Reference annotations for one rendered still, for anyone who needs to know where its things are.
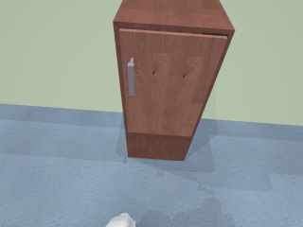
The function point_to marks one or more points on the robot left thigh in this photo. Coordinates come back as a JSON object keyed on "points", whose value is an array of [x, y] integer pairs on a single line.
{"points": [[121, 221]]}

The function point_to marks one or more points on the handle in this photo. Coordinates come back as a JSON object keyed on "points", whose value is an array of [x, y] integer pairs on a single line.
{"points": [[130, 68]]}

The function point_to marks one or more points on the cupboard door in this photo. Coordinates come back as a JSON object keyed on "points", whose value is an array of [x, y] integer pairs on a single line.
{"points": [[172, 75]]}

